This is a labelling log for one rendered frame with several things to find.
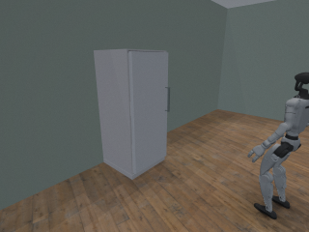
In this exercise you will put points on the robot head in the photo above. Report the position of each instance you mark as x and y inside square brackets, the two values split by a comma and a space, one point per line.
[303, 78]

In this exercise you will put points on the handle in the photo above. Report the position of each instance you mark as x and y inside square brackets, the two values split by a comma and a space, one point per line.
[168, 99]

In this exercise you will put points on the robot right foot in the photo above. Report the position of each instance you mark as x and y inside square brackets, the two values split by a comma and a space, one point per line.
[283, 203]

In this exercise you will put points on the fridge door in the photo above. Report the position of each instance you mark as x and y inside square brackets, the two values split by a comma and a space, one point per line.
[148, 77]

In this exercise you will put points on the robot left forearm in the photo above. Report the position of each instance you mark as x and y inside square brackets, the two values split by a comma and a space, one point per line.
[275, 136]

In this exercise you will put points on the left robot hand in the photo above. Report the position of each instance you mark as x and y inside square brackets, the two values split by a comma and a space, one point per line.
[258, 150]

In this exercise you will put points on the robot left upper arm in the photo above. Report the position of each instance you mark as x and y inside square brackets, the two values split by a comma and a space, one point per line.
[292, 106]

